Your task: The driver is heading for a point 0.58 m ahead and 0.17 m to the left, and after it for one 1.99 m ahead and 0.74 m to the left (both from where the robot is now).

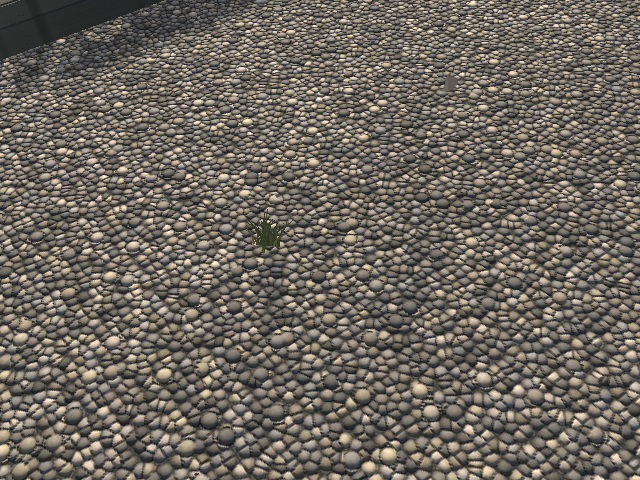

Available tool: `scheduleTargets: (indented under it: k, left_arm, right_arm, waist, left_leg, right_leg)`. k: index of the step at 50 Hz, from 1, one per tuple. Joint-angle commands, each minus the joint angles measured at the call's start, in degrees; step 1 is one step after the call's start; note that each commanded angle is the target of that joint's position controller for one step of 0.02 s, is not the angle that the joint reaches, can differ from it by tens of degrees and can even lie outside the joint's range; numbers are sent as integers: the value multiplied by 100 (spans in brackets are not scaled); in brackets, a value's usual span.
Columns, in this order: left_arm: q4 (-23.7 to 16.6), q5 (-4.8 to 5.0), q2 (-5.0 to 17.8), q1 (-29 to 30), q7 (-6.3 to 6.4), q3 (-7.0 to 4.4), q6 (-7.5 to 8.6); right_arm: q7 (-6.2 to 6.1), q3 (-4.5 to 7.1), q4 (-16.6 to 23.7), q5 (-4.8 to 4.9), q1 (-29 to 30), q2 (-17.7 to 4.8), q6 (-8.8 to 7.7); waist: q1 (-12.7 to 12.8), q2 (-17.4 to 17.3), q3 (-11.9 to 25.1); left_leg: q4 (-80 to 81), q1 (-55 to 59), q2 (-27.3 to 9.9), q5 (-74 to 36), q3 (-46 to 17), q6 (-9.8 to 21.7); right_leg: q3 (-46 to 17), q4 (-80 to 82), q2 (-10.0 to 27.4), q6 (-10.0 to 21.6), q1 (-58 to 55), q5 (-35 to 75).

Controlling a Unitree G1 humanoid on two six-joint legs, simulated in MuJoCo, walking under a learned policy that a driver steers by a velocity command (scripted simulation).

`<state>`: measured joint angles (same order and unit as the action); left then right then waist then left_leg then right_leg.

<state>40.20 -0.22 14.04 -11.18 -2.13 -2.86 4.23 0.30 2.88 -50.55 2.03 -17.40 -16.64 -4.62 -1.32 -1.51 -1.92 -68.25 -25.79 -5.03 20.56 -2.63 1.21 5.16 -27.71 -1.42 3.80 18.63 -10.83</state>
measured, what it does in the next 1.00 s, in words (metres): walks ahead, turning left: left foot, then right foot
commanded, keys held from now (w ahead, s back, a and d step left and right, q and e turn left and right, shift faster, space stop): w+q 0.68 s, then w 0.32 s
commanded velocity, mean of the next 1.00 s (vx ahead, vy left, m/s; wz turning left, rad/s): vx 0.50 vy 0.00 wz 0.41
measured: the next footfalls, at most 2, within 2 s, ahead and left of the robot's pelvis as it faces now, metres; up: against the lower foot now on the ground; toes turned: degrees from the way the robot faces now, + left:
left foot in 0.42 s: +0.37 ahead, +0.17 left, +0.00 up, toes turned +16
right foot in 0.90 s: +0.70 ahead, +0.09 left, +0.00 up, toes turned +28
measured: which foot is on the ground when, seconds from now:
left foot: up 0.00-0.40, down 0.42-0.92, up 0.94-1.00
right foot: down 0.00-0.42, up 0.44-0.88, down 0.90-1.00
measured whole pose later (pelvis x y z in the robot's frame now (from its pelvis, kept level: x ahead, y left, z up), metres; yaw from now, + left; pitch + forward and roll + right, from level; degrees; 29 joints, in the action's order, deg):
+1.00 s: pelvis +0.55 +0.13 -0.01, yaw +28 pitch +2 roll -1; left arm 41.1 0.1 15.0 -7.4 -1.7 -3.0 7.0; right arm -0.4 3.1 -43.5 1.4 -20.1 -16.1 -2.8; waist -1.5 -1.6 0.0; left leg -62.3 -16.6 4.4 26.3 -8.0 2.5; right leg 1.2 -30.3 -2.7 2.8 23.5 -9.3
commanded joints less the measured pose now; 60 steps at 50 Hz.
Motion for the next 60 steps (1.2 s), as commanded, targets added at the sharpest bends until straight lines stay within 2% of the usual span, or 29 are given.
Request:
scheduleTargets:
  k: [1,6,10,15,18,20,21,22,23,24,25,26,27,29,32,36,40,43,44,45,46,47,48,49,50,51,53,55,60]
  left_arm:
    - [-115,-30,517,-137,4,-202,239]
    - [243,-92,620,-360,158,-263,287]
    - [399,-47,791,-474,244,-298,240]
    - [659,60,961,-857,303,-361,48]
    - [632,102,1190,-681,358,-409,-72]
    - [586,145,1337,-483,399,-426,-151]
    - [522,136,1276,-449,418,-383,-118]
    - [249,-92,398,-895,341,-133,10]
    - [99,75,529,-685,247,-74,282]
    - [-67,284,868,-65,177,-165,426]
    - [-123,275,839,90,178,-131,490]
    - [-56,130,824,105,224,-152,489]
    - [-19,26,921,24,243,-214,423]
    - [-40,-38,847,-132,235,-232,266]
    - [-198,-87,625,274,267,-157,152]
    - [-344,-33,437,1059,193,-55,185]
    - [-493,35,598,1507,72,-81,286]
    - [-513,40,778,1341,30,-154,360]
    - [-429,34,838,993,42,-200,382]
    - [-273,-11,1003,388,70,-290,404]
    - [-166,-79,1295,-549,103,-367,410]
    - [89,-103,1722,-1250,77,-505,345]
    - [157,87,1234,-1338,32,-386,319]
    - [107,117,927,-1000,54,-291,281]
    - [28,51,841,-654,74,-236,226]
    - [35,16,730,-441,68,-186,201]
    - [50,-32,622,-309,63,-129,223]
    - [145,29,724,-394,71,-149,251]
    - [366,98,1013,-670,146,-209,174]
  right_arm:
    - [-39,141,248,-3,-329,-345,115]
    - [-52,162,465,-45,250,-237,180]
    - [88,90,700,-94,934,-93,139]
    - [285,27,1194,-87,1701,-25,128]
    - [359,125,1360,-64,1482,-212,158]
    - [320,358,1166,-39,313,-626,185]
    - [213,563,950,-57,-613,-1041,221]
    - [113,682,907,-46,-741,-1678,229]
    - [144,585,1110,-110,-822,-1512,130]
    - [159,482,1086,-156,-708,-1095,73]
    - [157,418,1123,-103,-375,-857,40]
    - [156,361,1214,-93,73,-681,35]
    - [135,293,1331,-139,354,-495,30]
    - [96,302,1422,-159,462,-565,19]
    - [-15,359,1364,-128,256,-799,15]
    - [-94,343,1254,-88,-52,-773,85]
    - [-84,309,1046,-81,-456,-726,98]
    - [-99,327,1000,-109,-438,-779,145]
    - [-101,321,1019,-107,-331,-772,165]
    - [-93,274,1066,-124,-242,-642,168]
    - [-90,174,1205,-200,-159,-444,156]
    - [-90,69,1199,-62,-1009,-93,84]
    - [-87,90,1137,-28,-937,-431,36]
    - [-69,175,1227,6,-302,-745,22]
    - [-67,150,1337,-57,119,-699,9]
    - [-53,157,1409,-154,360,-627,-10]
    - [-30,159,1378,-163,207,-466,15]
    - [-30,117,1367,-162,169,-300,53]
    - [-10,10,1574,-183,1033,-92,9]
  waist:
    - [-10,589,491]
    - [73,477,24]
    - [317,390,-217]
    - [577,336,-456]
    - [279,614,-69]
    - [-431,696,627]
    - [-899,378,1110]
    - [-351,-1205,1454]
    - [-449,-972,2479]
    - [-634,-508,1870]
    - [-413,-140,1233]
    - [-118,229,820]
    - [83,184,665]
    - [269,81,555]
    - [201,33,327]
    - [-172,-307,276]
    - [-401,-399,185]
    - [-245,-570,164]
    - [-25,-623,267]
    - [271,-549,662]
    - [690,-92,1469]
    - [499,1640,2197]
    - [608,1584,1958]
    - [686,970,1071]
    - [571,500,656]
    - [441,342,286]
    - [203,603,266]
    - [150,674,286]
    - [395,548,147]
  left_leg:
    - [-31,-770,-367,-686,-327,-42]
    - [976,-1552,-246,-1859,-560,-139]
    - [2224,-1545,-162,-2639,-148,-55]
    - [2960,-1926,-76,-2052,327,180]
    - [3066,-1058,381,-1237,849,478]
    - [3338,632,856,-1100,1039,802]
    - [3700,2309,745,-1394,485,1061]
    - [3936,4232,-757,-1144,-2368,1923]
    - [4943,4984,-1506,-506,-4762,2617]
    - [5106,4693,-1322,-650,-3977,2225]
    - [5084,3845,-1065,-1008,-3129,1970]
    - [5124,2946,-820,-1560,-2551,1766]
    - [5248,2342,-639,-2086,-2161,1687]
    - [5452,1726,-493,-2594,-1893,1709]
    - [5545,1174,-241,-2947,-1365,1610]
    - [5398,1066,96,-2211,-1009,1202]
    - [5091,1697,-275,-1832,-1440,1141]
    - [4716,2233,-533,-2286,-1786,1035]
    - [4421,2271,-447,-2884,-1734,949]
    - [3724,2156,-154,-3558,-1523,803]
    - [2249,1433,182,-2904,-1155,584]
    - [189,-736,1072,-183,-562,103]
    - [-534,-1663,944,1187,-867,74]
    - [-780,-2018,662,741,-843,92]
    - [-618,-1910,394,290,-559,97]
    - [-217,-1811,209,-17,-431,79]
    - [282,-1292,-16,-326,-327,36]
    - [688,-1220,-75,-412,-174,-49]
    - [2421,-1189,-77,-1779,40,-178]
  right_leg:
    - [-1248,1734,1567,897,-965,1411]
    - [-341,2010,1477,736,-1147,1777]
    - [163,2117,1493,579,-1438,1700]
    - [456,1716,1815,505,-2435,2295]
    - [704,825,1818,314,-2626,4643]
    - [853,-882,1636,116,-2268,5648]
    - [868,-2419,1377,-130,-1185,4459]
    - [650,-4577,351,-503,1380,-944]
    - [-865,-5622,-218,-506,2340,-2388]
    - [-1208,-5559,155,-347,2894,-1894]
    - [-1141,-5028,419,-233,2838,-1392]
    - [-1084,-4480,632,-251,2489,-1100]
    - [-1096,-4130,770,-290,2061,-912]
    - [-1010,-3705,802,-448,1693,-730]
    - [-815,-2703,685,-704,1672,-41]
    - [-698,-913,350,-744,1222,1502]
    - [-774,-295,287,-551,1226,1574]
    - [-723,-34,233,-270,1081,842]
    - [-596,175,138,-137,623,777]
    - [-620,238,191,62,-304,927]
    - [-1474,56,1014,468,-1795,1092]
    - [-3930,410,2171,1455,-3841,-30]
    - [-4943,1000,2378,1470,-3875,-1349]
    - [-4217,1110,2191,1207,-3164,-1613]
    - [-3527,1192,1952,1037,-2435,-1174]
    - [-3079,1362,1724,1003,-1818,-604]
    - [-2505,1587,1408,923,-1273,191]
    - [-2116,1733,1349,1004,-1106,799]
    - [-1352,1913,1185,872,-1114,1445]
Velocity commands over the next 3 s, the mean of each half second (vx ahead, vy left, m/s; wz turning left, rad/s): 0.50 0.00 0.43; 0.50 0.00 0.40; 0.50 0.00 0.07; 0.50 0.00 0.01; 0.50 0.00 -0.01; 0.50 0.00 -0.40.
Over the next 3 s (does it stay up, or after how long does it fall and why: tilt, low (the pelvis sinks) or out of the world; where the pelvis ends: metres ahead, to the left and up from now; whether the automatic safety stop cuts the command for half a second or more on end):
stays up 1.47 0.64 -0.01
